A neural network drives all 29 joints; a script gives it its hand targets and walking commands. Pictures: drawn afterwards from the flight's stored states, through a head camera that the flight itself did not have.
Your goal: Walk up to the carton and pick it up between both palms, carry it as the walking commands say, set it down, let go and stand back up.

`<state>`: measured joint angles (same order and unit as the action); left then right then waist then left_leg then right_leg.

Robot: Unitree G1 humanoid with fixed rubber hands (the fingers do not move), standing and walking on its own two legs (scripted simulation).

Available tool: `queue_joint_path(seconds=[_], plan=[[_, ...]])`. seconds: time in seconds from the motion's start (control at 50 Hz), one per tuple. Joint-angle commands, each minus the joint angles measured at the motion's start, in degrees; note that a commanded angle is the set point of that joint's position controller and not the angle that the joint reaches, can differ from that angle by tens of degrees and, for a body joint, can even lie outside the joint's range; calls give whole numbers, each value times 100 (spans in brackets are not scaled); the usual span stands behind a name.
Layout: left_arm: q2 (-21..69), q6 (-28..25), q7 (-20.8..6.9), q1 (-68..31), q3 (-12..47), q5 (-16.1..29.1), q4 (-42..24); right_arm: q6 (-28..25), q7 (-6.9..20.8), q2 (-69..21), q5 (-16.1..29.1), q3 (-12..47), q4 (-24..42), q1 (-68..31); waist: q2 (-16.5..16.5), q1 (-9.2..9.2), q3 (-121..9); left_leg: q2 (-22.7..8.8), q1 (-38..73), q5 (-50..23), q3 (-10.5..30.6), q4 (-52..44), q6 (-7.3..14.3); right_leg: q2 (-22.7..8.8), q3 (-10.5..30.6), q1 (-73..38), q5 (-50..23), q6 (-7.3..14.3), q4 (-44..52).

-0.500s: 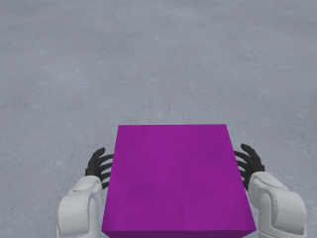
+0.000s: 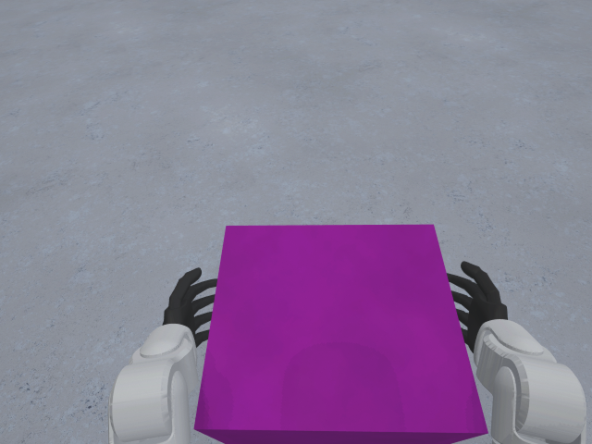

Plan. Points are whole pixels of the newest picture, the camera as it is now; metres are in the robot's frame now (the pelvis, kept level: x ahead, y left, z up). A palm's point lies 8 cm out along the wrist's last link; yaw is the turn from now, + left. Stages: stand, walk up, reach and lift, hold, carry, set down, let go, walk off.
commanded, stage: carry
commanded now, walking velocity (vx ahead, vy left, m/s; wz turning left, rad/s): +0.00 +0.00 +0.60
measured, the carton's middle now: (328, 343) +0.27 -0.02 +0.02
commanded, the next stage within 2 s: none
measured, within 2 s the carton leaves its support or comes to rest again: neither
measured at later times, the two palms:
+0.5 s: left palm (90, 406) +0.17 +0.23 +0.10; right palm (401, 307) +0.28 -0.11 +0.09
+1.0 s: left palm out of the picture +0.02 +0.34 +0.06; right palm (258, 348) +0.24 +0.07 +0.07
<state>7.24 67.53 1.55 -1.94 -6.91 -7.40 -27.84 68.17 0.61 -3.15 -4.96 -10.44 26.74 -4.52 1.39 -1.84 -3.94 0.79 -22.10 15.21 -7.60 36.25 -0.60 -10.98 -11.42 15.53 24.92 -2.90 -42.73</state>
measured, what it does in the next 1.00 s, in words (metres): steps on the spot, turning left: right foot, then left foot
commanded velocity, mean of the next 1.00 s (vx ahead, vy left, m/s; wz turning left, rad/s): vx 0.00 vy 0.00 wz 0.59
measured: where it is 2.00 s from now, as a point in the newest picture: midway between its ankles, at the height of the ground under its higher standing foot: outside the picture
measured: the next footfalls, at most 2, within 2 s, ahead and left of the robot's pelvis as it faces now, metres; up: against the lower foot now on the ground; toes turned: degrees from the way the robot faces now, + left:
right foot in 0.46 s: +0.04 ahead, -0.11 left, +0.00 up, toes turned +15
left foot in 0.84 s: -0.07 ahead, +0.15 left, +0.00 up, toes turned +36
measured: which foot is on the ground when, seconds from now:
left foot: down 0.00-0.46, up 0.48-0.82, down 0.84-1.00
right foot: down 0.00-0.00, up 0.02-0.44, down 0.46-0.84, up 0.86-1.00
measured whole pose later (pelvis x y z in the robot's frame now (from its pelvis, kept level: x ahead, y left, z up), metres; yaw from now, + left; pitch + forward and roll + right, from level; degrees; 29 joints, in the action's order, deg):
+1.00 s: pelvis -0.07 +0.05 +0.01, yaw +36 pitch +3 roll -1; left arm 6.4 67.5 0.6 -1.2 -9.9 -6.7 -28.9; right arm 65.8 -0.3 -7.3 -5.0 -10.2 25.1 -4.0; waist 0.9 1.0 3.5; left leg 0.9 -21.1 15.5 -0.4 33.3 2.5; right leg -5.9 -4.5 31.5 33.4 -6.5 -62.7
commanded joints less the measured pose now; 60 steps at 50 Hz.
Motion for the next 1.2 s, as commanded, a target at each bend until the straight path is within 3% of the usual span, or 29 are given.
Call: queue_joint_path(seconds=[0.0,0.02,0.08,0.1,0.2,0.32,0.36,0.38,0.4,0.42,0.44,0.46,0.5,0.54,0.64,0.7,0.72,0.76,0.78,0.8,0.82,0.84,0.9,0.92,0.96,0.98,1.06,1.1,1.18], plan=[[4194,-73,-1273,-2730,4196,2337,-593,-26,1175,-4735,2344,4727,117,-2373,-751,82,-1255,-1954,2315,-7533,2820,-525,1147,581,1178,2056,1649,-205,-2968],[4362,-114,-1232,-2647,4207,2380,-720,-62,1159,-4764,2472,4900,742,-2745,-405,93,-1495,-1717,2369,-6357,2538,-536,1057,567,1105,2109,1237,-272,-2313],[4655,-143,-1189,-2489,4204,2401,-348,-124,1201,-4757,2529,4811,811,-2823,-954,142,-1291,-1169,1088,-1847,2086,-1418,781,619,908,1540,444,-168,-2046],[4727,-160,-1208,-2507,4282,2470,-329,-163,1175,-4717,2495,4808,952,-2815,-1211,150,-1391,-1233,1174,-1526,2196,-1477,813,673,921,1670,271,-147,-2016],[4241,-274,-1150,-2953,4649,2613,-1228,-196,1143,-4684,2166,4610,532,-1861,-890,127,-1560,-1307,1481,-1562,2454,-1514,901,816,999,1583,-104,-181,-1406],[4075,-55,-1286,-2246,4517,2561,-541,-138,1002,-4290,1925,4749,696,-1880,-1189,101,-1558,-1104,1303,-2245,2678,-1299,867,1238,995,664,23,-68,289],[4133,-4,-1321,-2257,4489,2532,-355,-59,1024,-4245,1834,4690,435,-1807,-1191,194,-1495,-827,889,-1953,2523,-1145,583,1286,954,-138,-288,12,1368],[4126,9,-1332,-2405,4449,2520,-371,-41,1028,-4249,1829,4710,395,-2009,-913,287,-1525,-562,14,-1461,2293,-811,316,869,1393,-1216,-719,212,2198],[4023,-7,-1341,-2348,4329,2502,-425,-10,1046,-4301,1940,4868,458,-2002,344,288,-1402,98,-816,-306,1550,21,5,-131,2342,-1733,-1268,615,2863],[4094,15,-1340,-2329,4343,2517,-328,0,1050,-4267,1974,4849,552,-2098,1582,242,-1373,525,-1337,1728,1030,1948,-135,-1522,3254,-1520,-3221,1289,2549],[4133,11,-1342,-2435,4308,2528,-355,9,1061,-4363,2044,4814,509,-2410,937,212,-1183,-156,-1408,1634,1222,2724,-67,-1726,2652,-1281,-4472,1392,2195],[4296,89,-1374,-2549,4274,2614,-292,14,1045,-4492,2140,4822,513,-2603,288,139,-990,-53,-1506,1286,1124,2716,-95,-1417,2051,-1312,-4875,1089,2051],[4212,3,-1376,-2845,4215,2607,-493,12,1091,-4555,2263,4861,598,-2891,788,141,-914,-185,-1525,1393,848,2387,-187,-1357,1834,-1129,-4951,986,1846],[4163,0,-1318,-2593,4050,2485,-426,25,1105,-4613,2391,4948,519,-2915,943,132,-627,-88,-1078,1281,528,2290,-197,-864,1339,-442,-4267,794,2000],[4136,20,-1284,-2347,3824,2336,-384,54,1018,-4729,2597,5113,777,-2965,1724,159,-1305,43,-806,716,2,1384,-227,-594,188,-1318,-5009,467,1421],[4001,-2,-1195,-2099,3817,2147,-615,72,1052,-4666,2535,5034,701,-2500,1698,233,-1685,79,-291,768,-132,422,-154,-1003,730,-1576,-5373,511,1201],[4146,12,-1188,-2273,3835,2196,-565,83,1056,-4742,2534,4965,577,-2596,1682,215,-1684,117,-124,509,-214,-38,-150,-1031,592,-1607,-5217,403,1029],[4024,-6,-1189,-2109,3913,2161,-654,29,1073,-4683,2467,4995,593,-2303,1210,68,-1882,7,1011,-627,41,-1190,-55,-726,217,-1111,-4894,-53,117],[4105,19,-1183,-2323,3978,2164,-614,25,1082,-4811,2477,4909,496,-2355,4,-108,-1917,-800,2057,-2821,1392,-1220,344,-310,244,340,-3059,-275,-903],[4206,-6,-1185,-2392,4089,2180,-764,-24,1120,-4776,2511,4836,426,-2272,-2156,30,-1749,-2043,3078,-6601,3119,-914,908,559,246,2111,1178,-462,-1629],[4260,-87,-1199,-2853,4281,2382,-1174,-90,1139,-4887,2468,4785,437,-2247,-1792,50,-1676,-2016,3020,-7871,2688,-431,1199,470,845,2131,1874,-379,-2150],[4262,-52,-1187,-2674,4163,2229,-909,-17,1125,-4972,2390,4673,105,-2110,-1502,61,-1520,-1707,3155,-7976,2164,-296,978,550,733,2367,1568,-387,-2377],[4579,-165,-1218,-2733,4540,2469,-910,-218,1110,-4707,2297,4497,714,-2292,-1674,44,-1792,-1334,2754,-5931,1913,-560,1021,457,915,2329,914,-409,-2274],[4591,-180,-1259,-2631,4504,2514,-761,-279,1046,-4638,2200,4467,818,-2225,-1409,56,-1947,-1320,2519,-5248,1987,-655,1015,496,895,2077,738,-297,-2269],[4660,-256,-1248,-2798,4600,2629,-860,-345,1045,-4725,2187,4466,948,-2341,-1399,74,-1892,-1340,2438,-4620,2031,-817,1068,601,820,2075,468,-286,-2161],[4545,-321,-1242,-2757,4617,2658,-1065,-380,1008,-4674,2146,4510,1052,-2260,-984,72,-2003,-1382,2476,-4367,1927,-881,1112,597,789,1946,258,-282,-2002],[4137,-263,-1284,-2287,4458,2594,-963,-320,938,-4577,2031,4649,841,-1808,-420,92,-1959,-1472,2032,-2898,2093,-1212,1061,844,694,1244,-53,-172,-1159],[4055,-195,-1331,-2162,4450,2556,-802,-298,914,-4462,1941,4701,820,-1789,-639,94,-1776,-1461,1798,-2566,2215,-1257,1075,886,864,985,-62,-65,-550],[3969,-6,-1436,-2291,4383,2515,-541,-110,938,-4336,1751,4724,252,-1675,-593,249,-1396,-1016,708,-1346,1758,-1065,563,967,757,-645,-1068,157,1627]])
